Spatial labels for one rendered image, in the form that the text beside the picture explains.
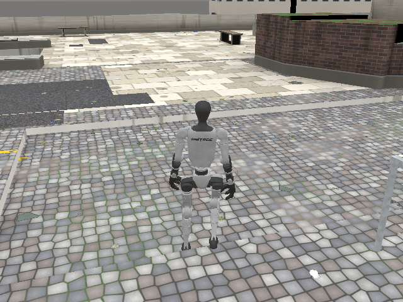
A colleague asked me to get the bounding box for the robot left thigh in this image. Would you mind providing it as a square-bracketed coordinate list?
[181, 176, 193, 219]

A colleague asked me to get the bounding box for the left robot forearm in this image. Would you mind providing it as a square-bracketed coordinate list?
[170, 153, 181, 178]

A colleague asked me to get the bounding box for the robot right upper arm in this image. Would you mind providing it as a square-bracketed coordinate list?
[215, 128, 229, 164]

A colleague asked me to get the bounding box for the left robot hand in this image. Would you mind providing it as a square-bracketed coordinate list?
[169, 176, 182, 190]

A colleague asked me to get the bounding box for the robot thigh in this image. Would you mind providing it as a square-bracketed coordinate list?
[210, 174, 224, 208]
[181, 176, 193, 219]

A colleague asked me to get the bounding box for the robot right thigh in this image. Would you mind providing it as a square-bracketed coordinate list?
[210, 174, 224, 208]

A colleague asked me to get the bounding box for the robot left upper arm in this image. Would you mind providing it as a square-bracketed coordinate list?
[174, 127, 189, 162]

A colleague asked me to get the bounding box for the right robot forearm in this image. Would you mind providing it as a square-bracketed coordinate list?
[223, 155, 234, 185]

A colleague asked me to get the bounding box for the right robot hand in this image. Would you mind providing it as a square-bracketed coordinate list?
[220, 183, 236, 200]

